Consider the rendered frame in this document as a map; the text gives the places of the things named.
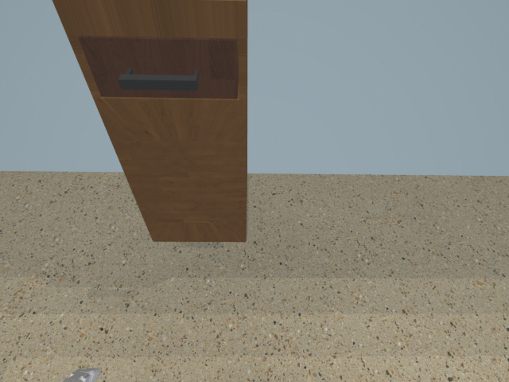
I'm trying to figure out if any handle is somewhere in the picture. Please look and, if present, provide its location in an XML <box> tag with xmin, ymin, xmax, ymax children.
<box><xmin>118</xmin><ymin>68</ymin><xmax>199</xmax><ymax>91</ymax></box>

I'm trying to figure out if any drawer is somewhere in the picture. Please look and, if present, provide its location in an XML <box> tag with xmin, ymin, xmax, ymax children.
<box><xmin>78</xmin><ymin>36</ymin><xmax>239</xmax><ymax>99</ymax></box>

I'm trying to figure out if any cabinet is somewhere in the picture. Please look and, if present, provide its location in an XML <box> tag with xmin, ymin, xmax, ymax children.
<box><xmin>52</xmin><ymin>0</ymin><xmax>247</xmax><ymax>242</ymax></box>

